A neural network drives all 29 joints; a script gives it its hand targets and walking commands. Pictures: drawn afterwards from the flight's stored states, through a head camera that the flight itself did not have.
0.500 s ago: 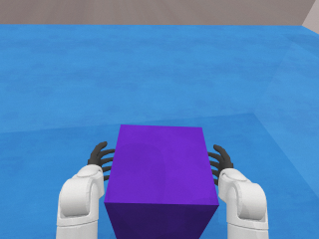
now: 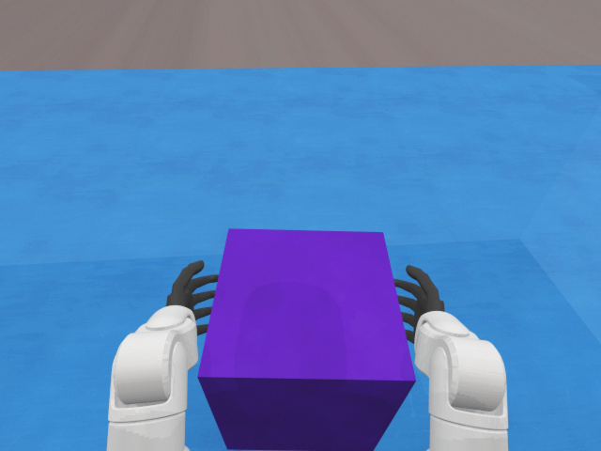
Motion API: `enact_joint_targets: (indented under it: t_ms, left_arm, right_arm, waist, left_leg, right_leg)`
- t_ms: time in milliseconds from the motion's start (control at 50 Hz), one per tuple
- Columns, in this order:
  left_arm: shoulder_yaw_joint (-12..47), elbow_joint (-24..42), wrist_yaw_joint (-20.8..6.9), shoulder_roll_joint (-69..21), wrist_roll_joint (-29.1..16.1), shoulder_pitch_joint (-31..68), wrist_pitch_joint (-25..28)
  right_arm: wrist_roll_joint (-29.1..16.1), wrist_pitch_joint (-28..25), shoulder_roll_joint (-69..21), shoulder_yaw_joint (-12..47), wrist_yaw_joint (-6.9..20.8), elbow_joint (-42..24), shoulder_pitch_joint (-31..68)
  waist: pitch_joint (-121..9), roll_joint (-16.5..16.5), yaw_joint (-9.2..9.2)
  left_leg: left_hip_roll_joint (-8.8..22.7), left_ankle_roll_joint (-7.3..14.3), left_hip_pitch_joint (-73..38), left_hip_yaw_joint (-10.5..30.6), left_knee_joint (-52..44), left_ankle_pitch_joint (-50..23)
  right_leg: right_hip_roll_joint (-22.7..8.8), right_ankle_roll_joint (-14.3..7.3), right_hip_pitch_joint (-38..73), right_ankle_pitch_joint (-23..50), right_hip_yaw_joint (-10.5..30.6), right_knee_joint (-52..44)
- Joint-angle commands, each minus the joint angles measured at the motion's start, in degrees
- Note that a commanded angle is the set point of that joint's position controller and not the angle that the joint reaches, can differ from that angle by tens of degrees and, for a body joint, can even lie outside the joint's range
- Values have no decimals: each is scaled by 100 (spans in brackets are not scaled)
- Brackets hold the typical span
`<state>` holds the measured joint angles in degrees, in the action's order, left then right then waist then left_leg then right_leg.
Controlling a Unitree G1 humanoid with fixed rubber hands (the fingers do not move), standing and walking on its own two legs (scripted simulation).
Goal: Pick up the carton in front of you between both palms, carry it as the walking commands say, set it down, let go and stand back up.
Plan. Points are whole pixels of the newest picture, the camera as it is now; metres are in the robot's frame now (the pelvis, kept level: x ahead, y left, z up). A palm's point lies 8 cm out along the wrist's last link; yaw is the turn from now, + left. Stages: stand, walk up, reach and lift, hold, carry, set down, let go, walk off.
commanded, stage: carry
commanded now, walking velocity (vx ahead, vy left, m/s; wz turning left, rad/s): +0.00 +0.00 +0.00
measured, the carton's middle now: (303, 343) +0.28 +0.00 +0.01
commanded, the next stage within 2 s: hold in 1.10 s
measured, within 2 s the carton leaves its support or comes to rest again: neither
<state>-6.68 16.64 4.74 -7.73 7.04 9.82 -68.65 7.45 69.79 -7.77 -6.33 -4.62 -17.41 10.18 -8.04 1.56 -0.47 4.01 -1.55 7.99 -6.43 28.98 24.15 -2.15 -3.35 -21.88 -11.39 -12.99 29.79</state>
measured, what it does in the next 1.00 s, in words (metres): stands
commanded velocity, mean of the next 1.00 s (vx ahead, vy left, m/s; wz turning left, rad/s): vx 0.00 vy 0.00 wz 0.00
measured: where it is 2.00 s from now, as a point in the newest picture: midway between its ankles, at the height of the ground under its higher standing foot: outside the picture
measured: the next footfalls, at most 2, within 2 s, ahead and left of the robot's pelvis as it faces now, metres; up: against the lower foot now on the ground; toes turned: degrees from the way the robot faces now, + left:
none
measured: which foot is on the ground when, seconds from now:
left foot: down 0.00-1.00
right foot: down 0.00-1.00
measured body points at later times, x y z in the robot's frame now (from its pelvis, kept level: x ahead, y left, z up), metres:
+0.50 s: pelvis -0.01 +0.01 +0.00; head -0.05 +0.01 +0.44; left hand +0.26 +0.17 +0.05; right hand +0.26 -0.14 +0.05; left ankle -0.10 +0.11 -0.73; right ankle +0.05 -0.09 -0.73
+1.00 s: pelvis -0.05 +0.02 +0.00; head -0.07 +0.01 +0.45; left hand +0.26 +0.17 +0.04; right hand +0.26 -0.13 +0.03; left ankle -0.10 +0.11 -0.73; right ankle +0.05 -0.09 -0.73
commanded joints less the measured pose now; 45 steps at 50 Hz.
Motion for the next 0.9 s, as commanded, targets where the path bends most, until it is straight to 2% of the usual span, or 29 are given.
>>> enact_joint_targets:
  t_ms: [0, 160, 340, 500, 660, 780, 880]
  left_arm:
    - [4024, 158, -1472, -5093, -2320, 2301, -126]
    - [4162, -28, -1563, -5359, -2296, 2513, 96]
    - [4008, -409, -1582, -5154, -1902, 2383, 856]
    - [3383, -1140, -1554, -4755, -1266, 2242, 1594]
    - [2548, -2344, -1629, -4848, -685, 2789, 2609]
    - [2278, -2968, -1738, -5235, -481, 3208, 3231]
    - [2565, -2770, -1748, -5377, -623, 3017, 3186]
  right_arm:
    - [-2270, 31, -5034, 3977, 1420, -46, 2206]
    - [-2226, -213, -5303, 4085, 1495, 119, 2405]
    - [-1877, -962, -5146, 3978, 1525, 443, 2320]
    - [-1314, -1717, -4787, 3409, 1513, 1224, 2223]
    - [-688, -2721, -4851, 2553, 1561, 2370, 2713]
    - [-480, -3341, -5233, 2302, 1668, 2998, 3124]
    - [-652, -3298, -5401, 2628, 1680, 2783, 2989]
  waist:
    - [-1622, -48, 34]
    - [-1337, 27, 32]
    - [-1145, -123, 40]
    - [-841, -101, 36]
    - [-701, -124, 36]
    - [-906, -170, 42]
    - [-1138, -179, 55]
  left_leg:
    - [487, -29, 78, 230, 88, -3521]
    - [565, 69, 63, 215, 84, -3750]
    - [489, 175, 306, 237, -104, -2491]
    - [486, 254, 581, 330, -413, -1449]
    - [470, 331, 801, 400, -631, -709]
    - [426, 364, 787, 429, -589, -690]
    - [415, 347, 674, 429, -417, -1046]
  right_leg:
    - [-815, -38, 1520, 3786, 770, 390]
    - [-725, 25, 1134, 2769, 722, 493]
    - [-781, 36, 1238, 2320, 820, 244]
    - [-781, 92, 1138, 1441, 870, -77]
    - [-778, 139, 1041, 760, 906, -351]
    - [-783, 163, 1137, 720, 935, -403]
    - [-818, 147, 1234, 1114, 937, -311]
